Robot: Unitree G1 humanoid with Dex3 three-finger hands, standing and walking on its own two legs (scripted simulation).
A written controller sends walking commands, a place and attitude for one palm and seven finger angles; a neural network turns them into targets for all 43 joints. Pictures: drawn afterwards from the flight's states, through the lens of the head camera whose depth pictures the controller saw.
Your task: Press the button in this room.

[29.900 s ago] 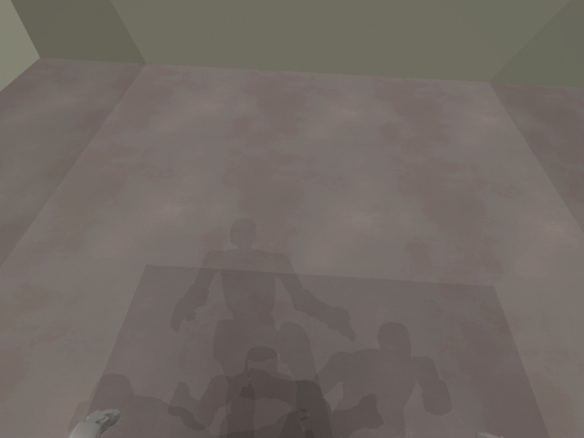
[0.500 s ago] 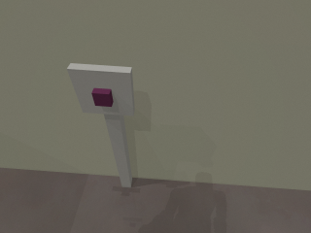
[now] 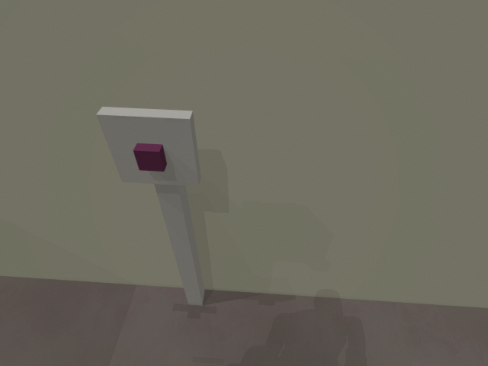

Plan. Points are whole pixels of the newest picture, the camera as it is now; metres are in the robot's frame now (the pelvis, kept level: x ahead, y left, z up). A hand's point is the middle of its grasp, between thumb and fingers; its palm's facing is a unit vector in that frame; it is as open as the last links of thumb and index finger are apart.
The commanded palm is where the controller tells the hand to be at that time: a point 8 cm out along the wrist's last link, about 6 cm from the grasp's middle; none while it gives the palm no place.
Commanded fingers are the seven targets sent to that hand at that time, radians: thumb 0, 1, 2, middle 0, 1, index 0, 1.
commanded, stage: look again from close up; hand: left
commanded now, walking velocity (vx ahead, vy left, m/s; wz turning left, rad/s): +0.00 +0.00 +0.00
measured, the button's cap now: (151, 156) +0.50 +0.23 +0.08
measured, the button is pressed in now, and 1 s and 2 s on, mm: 0 0 0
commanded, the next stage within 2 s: raise the hand and make a fist in 0.04 s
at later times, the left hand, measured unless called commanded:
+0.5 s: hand (170, 332) +0.18 +0.13 -0.01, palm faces -0.07 -1.00 +0.05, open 5.8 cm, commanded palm +0.11 +0.22 -0.04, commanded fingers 0.00 0.90 0.90 -0.72 -0.87 -0.72 -0.87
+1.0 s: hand (140, 330) +0.18 +0.18 -0.01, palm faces +0.04 -1.00 -0.03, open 3.1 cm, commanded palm +0.15 +0.24 +0.00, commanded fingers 0.00 0.90 0.90 -1.30 -1.50 -1.30 -1.50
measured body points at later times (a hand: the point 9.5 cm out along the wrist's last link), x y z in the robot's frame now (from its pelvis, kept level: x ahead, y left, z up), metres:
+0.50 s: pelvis -0.03 +0.00 -0.05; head -0.01 +0.00 +0.40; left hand +0.18 +0.18 -0.01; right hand +0.16 -0.26 -0.09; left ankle +0.00 +0.10 -0.74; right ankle +0.00 -0.10 -0.74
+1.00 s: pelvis -0.01 +0.00 -0.06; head +0.04 +0.00 +0.39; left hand +0.18 +0.23 -0.01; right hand +0.16 -0.21 -0.15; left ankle +0.00 +0.10 -0.74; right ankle +0.00 -0.10 -0.74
